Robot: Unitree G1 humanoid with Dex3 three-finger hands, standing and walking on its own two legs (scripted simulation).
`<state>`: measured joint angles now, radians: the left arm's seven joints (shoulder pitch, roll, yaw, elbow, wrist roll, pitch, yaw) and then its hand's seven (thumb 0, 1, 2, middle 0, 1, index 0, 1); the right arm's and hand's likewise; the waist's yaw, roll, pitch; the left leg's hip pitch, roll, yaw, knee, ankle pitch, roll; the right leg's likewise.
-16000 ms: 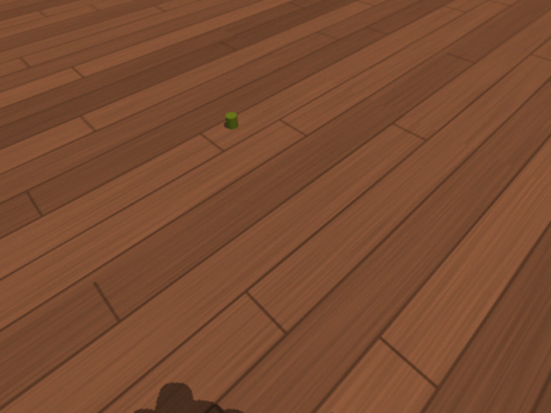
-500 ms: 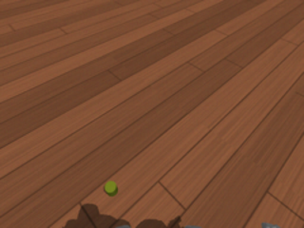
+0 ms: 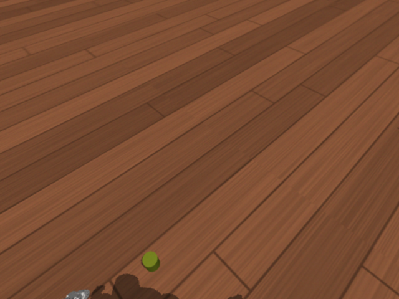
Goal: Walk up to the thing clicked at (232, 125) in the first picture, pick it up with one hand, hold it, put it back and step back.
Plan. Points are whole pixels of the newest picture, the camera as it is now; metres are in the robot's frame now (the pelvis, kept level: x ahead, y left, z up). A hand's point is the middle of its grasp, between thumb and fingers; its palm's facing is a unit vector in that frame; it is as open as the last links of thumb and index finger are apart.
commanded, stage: walk up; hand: left
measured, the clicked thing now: (151, 261) +0.40 +0.27 -0.73
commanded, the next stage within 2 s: stand in 0.82 s
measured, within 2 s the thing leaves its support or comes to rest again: neither
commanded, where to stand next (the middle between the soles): +0.01 +0.01 m, yaw +2 degrees
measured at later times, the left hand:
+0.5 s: hand out of the picture +0.07 +0.25 -0.15, palm faces +0.00 -0.94 -0.34, open 7.4 cm
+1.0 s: hand out of the picture +0.09 +0.25 -0.15, palm faces +0.00 -0.94 -0.34, open 7.4 cm
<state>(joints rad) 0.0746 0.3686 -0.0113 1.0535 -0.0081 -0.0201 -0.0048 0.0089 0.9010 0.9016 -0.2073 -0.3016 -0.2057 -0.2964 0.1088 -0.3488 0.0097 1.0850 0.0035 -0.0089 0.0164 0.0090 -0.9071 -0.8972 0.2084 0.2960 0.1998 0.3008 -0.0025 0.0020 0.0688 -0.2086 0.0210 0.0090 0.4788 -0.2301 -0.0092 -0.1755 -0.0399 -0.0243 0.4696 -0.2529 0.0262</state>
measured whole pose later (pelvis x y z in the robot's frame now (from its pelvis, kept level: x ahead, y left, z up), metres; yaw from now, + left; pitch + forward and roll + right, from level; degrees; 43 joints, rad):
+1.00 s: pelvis +0.01 -0.01 +0.01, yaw +1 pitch -2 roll +0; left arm 0.08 0.35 0.01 1.14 0.00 -0.01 -0.01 0.01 0.90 0.90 -0.21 -0.30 -0.20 -0.30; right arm 0.08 -0.35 0.00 1.14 -0.01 -0.01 0.00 0.01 -0.91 -0.90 0.21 0.30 0.20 0.30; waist 0.00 0.01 0.06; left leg -0.13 0.02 0.00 0.32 -0.16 -0.02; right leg -0.08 -0.03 -0.04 0.30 -0.18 0.02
